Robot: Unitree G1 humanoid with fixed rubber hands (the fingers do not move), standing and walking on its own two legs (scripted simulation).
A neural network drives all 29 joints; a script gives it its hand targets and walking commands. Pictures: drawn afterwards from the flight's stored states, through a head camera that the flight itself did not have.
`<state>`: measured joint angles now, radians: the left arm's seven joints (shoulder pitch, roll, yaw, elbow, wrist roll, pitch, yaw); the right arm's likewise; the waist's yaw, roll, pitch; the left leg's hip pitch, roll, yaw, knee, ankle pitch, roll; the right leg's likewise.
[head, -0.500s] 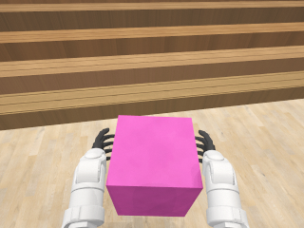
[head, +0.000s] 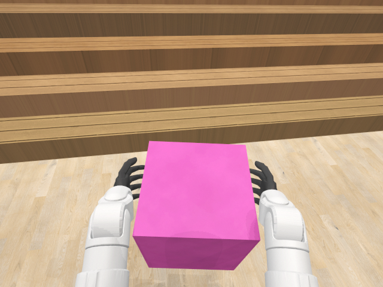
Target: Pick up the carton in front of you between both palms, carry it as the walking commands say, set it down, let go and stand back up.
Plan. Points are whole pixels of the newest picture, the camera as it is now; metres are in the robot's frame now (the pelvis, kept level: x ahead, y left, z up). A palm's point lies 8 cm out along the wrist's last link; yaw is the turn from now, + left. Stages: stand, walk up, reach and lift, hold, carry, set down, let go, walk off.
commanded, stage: carry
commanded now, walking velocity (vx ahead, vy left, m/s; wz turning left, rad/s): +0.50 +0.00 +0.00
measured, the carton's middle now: (194, 210) +0.29 -0.01 -0.01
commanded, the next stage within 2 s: none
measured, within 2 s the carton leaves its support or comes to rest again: neither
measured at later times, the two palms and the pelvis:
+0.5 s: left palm (124, 127) +0.46 +0.17 +0.10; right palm (242, 126) +0.47 -0.13 +0.10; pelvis +0.22 +0.01 +0.00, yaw +0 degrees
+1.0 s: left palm (139, 69) +0.78 +0.18 +0.10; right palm (224, 71) +0.78 -0.12 +0.10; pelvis +0.54 +0.04 +0.00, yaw -1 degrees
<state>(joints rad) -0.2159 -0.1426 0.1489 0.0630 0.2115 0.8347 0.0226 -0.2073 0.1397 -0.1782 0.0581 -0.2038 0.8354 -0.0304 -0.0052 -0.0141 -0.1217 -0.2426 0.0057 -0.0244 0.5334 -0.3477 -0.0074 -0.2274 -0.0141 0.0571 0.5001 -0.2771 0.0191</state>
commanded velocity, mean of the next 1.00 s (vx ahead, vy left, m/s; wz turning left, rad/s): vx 0.50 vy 0.00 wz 0.00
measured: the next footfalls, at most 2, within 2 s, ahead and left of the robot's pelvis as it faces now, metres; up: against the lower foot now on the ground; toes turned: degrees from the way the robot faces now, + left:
right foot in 0.22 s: +0.13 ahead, -0.10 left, +0.00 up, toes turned -10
left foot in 0.56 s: +0.43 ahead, +0.12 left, +0.00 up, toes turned +11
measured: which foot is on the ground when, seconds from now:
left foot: down 0.00-0.24, up 0.26-0.54, down 0.56-1.00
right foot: down 0.00-0.04, up 0.06-0.20, down 0.22-0.60, up 0.62-1.00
